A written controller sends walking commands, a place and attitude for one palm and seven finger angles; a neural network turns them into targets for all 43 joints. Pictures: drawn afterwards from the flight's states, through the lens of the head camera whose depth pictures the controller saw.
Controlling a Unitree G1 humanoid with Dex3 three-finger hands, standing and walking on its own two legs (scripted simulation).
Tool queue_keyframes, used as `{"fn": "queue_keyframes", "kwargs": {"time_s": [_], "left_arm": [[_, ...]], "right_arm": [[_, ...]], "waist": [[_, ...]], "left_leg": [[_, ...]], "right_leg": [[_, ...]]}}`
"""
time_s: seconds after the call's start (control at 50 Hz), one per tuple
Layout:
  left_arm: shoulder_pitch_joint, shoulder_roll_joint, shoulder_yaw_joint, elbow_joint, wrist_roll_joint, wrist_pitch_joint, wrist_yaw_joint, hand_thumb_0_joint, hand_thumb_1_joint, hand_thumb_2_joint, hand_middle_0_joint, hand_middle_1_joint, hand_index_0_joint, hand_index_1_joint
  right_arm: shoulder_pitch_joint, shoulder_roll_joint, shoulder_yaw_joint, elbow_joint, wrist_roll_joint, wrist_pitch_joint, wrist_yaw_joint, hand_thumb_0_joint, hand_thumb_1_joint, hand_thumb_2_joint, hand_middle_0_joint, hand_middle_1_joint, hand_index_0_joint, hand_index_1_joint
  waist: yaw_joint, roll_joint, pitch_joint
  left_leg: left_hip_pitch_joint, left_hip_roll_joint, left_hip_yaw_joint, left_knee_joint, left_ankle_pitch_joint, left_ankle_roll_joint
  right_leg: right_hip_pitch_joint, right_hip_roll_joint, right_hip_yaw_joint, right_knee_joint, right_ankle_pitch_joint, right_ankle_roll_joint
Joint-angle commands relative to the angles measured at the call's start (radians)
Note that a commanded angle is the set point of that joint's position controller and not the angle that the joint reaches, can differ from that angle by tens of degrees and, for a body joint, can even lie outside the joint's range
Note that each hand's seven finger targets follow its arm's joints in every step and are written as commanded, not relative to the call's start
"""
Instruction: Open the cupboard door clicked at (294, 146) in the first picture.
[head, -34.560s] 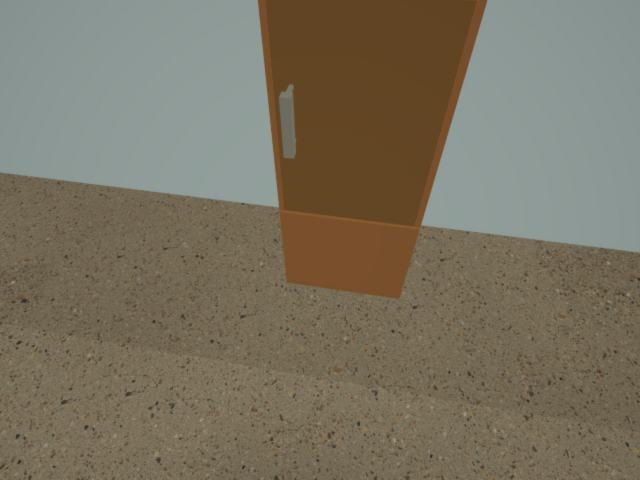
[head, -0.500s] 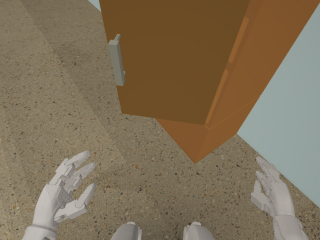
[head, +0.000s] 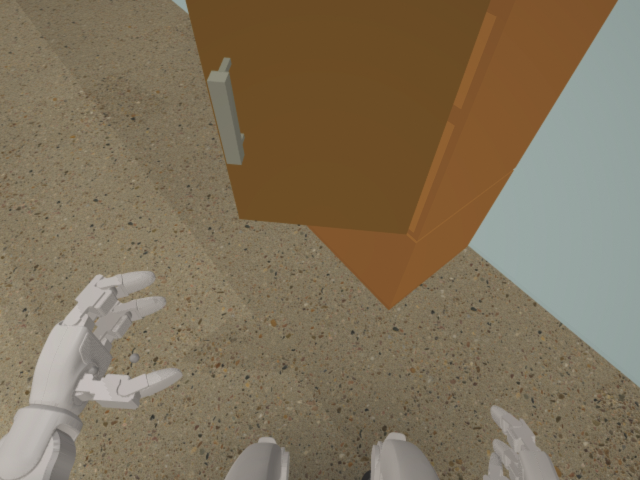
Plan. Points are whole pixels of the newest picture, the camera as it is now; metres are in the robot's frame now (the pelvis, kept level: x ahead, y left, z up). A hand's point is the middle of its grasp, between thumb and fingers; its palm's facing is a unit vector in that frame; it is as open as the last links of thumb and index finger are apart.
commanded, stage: raise the hand with hooked fingers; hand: left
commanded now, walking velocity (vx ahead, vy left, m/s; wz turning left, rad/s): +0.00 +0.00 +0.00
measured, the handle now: (231, 113) +0.64 +0.18 +0.06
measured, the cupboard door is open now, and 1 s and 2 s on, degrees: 45 45 45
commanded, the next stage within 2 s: move the hooked fingers beside the handle in 1.18 s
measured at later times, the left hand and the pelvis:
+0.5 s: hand (96, 310) +0.29 +0.26 +0.07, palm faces -0.02 -1.00 -0.06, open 13.9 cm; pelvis +0.02 +0.00 +0.01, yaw +0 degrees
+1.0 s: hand (95, 288) +0.31 +0.27 +0.08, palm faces -0.04 -1.00 -0.04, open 14.0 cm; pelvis +0.02 +0.00 +0.02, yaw -1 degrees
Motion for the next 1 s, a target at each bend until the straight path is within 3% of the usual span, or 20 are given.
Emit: {"fn": "queue_keyframes", "kwargs": {"time_s": [0.0, 0.08, 0.16, 0.22, 0.26, 0.44, 0.66, 0.7, 0.74, 0.86, 0.94, 0.98], "left_arm": [[-0.089, 0.180, 0.094, -0.183, -0.027, -0.070, -0.013, 0.000, -0.197, 0.430, -0.278, -1.005, -0.278, -1.005], [-0.125, 0.203, 0.109, -0.193, -0.031, -0.066, -0.022, 0.000, -0.290, 0.390, -0.285, -1.065, -0.285, -1.065], [-0.146, 0.221, 0.132, -0.150, -0.037, -0.051, -0.035, 0.000, -0.383, 0.350, -0.292, -1.125, -0.292, -1.125], [-0.204, 0.240, 0.136, -0.135, -0.038, -0.033, -0.053, 0.000, -0.453, 0.320, -0.297, -1.170, -0.297, -1.170], [-0.219, 0.256, 0.150, -0.108, -0.040, -0.022, -0.067, 0.000, -0.500, 0.300, -0.300, -1.200, -0.300, -1.200], [-0.328, 0.325, 0.215, -0.026, -0.067, 0.007, -0.134, 0.000, -0.500, 0.300, -0.300, -1.200, -0.300, -1.200], [-0.438, 0.409, 0.279, 0.095, -0.085, 0.018, -0.190, 0.000, -0.500, 0.300, -0.300, -1.200, -0.300, -1.200], [-0.415, 0.365, 0.248, 0.122, -0.091, 0.022, -0.200, 0.000, -0.500, 0.300, -0.300, -1.200, -0.300, -1.200], [-0.413, 0.382, 0.260, 0.121, -0.092, 0.020, -0.209, 0.000, -0.500, 0.300, -0.300, -1.200, -0.300, -1.200], [-0.412, 0.397, 0.275, 0.098, -0.089, -0.005, -0.187, 0.000, -0.500, 0.300, -0.300, -1.200, -0.300, -1.200], [-0.435, 0.417, 0.283, 0.077, -0.079, -0.019, -0.176, 0.000, -0.500, 0.300, -0.300, -1.200, -0.300, -1.200], [-0.421, 0.392, 0.263, 0.092, -0.077, -0.017, -0.177, 0.000, -0.500, 0.300, -0.300, -1.200, -0.300, -1.200]], "right_arm": [[-0.072, -0.149, -0.060, -0.172, 0.011, -0.072, -0.016, 0.000, -0.900, -0.900, 0.200, 0.300, 0.200, 0.300], [-0.061, -0.157, -0.059, -0.175, 0.010, -0.064, -0.015, 0.000, -0.900, -0.900, 0.200, 0.300, 0.200, 0.300], [-0.051, -0.161, -0.057, -0.173, 0.010, -0.052, -0.016, 0.000, -0.900, -0.900, 0.200, 0.300, 0.200, 0.300], [-0.051, -0.166, -0.051, -0.176, 0.008, -0.046, -0.015, 0.000, -0.900, -0.900, 0.200, 0.300, 0.200, 0.300], [-0.048, -0.168, -0.048, -0.175, 0.010, -0.041, -0.016, 0.000, -0.900, -0.900, 0.200, 0.300, 0.200, 0.300], [-0.035, -0.172, -0.040, -0.164, 0.006, -0.031, -0.020, 0.000, -0.900, -0.900, 0.200, 0.300, 0.200, 0.300], [-0.014, -0.184, -0.042, -0.155, 0.010, -0.011, -0.021, 0.000, -0.900, -0.900, 0.200, 0.300, 0.200, 0.300], [-0.018, -0.182, -0.044, -0.162, 0.013, -0.010, -0.019, 0.000, -0.900, -0.900, 0.200, 0.300, 0.200, 0.300], [-0.013, -0.184, -0.045, -0.167, 0.011, -0.008, -0.015, 0.000, -0.900, -0.900, 0.200, 0.300, 0.200, 0.300], [-0.008, -0.181, -0.049, -0.174, 0.009, -0.001, -0.009, 0.000, -0.900, -0.900, 0.200, 0.300, 0.200, 0.300], [-0.007, -0.180, -0.046, -0.173, 0.008, 0.001, -0.013, 0.000, -0.900, -0.900, 0.200, 0.300, 0.200, 0.300], [-0.010, -0.178, -0.046, -0.174, 0.011, 0.001, -0.014, 0.000, -0.900, -0.900, 0.200, 0.300, 0.200, 0.300]], "waist": [[0.013, 0.026, -0.214], [0.014, 0.074, -0.222], [0.011, 0.055, -0.218], [0.007, 0.100, -0.207], [0.006, 0.075, -0.218], [0.007, 0.062, -0.276], [0.007, 0.057, -0.281], [0.005, 0.042, -0.250], [0.012, 0.048, -0.280], [0.010, 0.056, -0.265], [0.012, 0.100, -0.271], [0.007, 0.084, -0.251]], "left_leg": [[0.096, -0.026, -0.046, -0.235, 0.180, -0.006], [0.148, -0.022, -0.054, -0.251, 0.240, -0.014], [0.165, -0.018, -0.055, -0.250, 0.298, -0.017], [0.179, -0.019, -0.055, -0.250, 0.314, -0.020], [0.184, -0.017, -0.056, -0.256, 0.318, -0.020], [0.213, -0.016, -0.049, -0.245, 0.421, -0.020], [0.217, -0.014, -0.042, -0.264, 0.429, -0.019], [0.204, -0.016, -0.040, -0.274, 0.388, -0.017], [0.211, -0.018, -0.035, -0.271, 0.413, -0.015], [0.205, -0.018, -0.033, -0.279, 0.385, -0.014], [0.222, -0.016, -0.036, -0.287, 0.384, -0.017], [0.213, -0.017, -0.035, -0.292, 0.351, -0.016]], "right_leg": [[0.216, 0.050, 0.020, -0.157, -0.008, -0.024], [0.226, 0.056, 0.007, -0.150, 0.053, -0.028], [0.245, 0.062, 0.002, -0.152, 0.111, -0.029], [0.240, 0.067, 0.003, -0.152, 0.128, -0.034], [0.255, 0.066, 0.003, -0.163, 0.138, -0.030], [0.309, 0.070, 0.010, -0.167, 0.244, -0.031], [0.333, 0.070, 0.021, -0.191, 0.251, -0.031], [0.323, 0.068, 0.021, -0.204, 0.220, -0.030], [0.346, 0.068, 0.026, -0.200, 0.244, -0.033], [0.336, 0.070, 0.029, -0.206, 0.219, -0.031], [0.330, 0.070, 0.029, -0.204, 0.204, -0.036], [0.320, 0.068, 0.029, -0.213, 0.181, -0.031]]}}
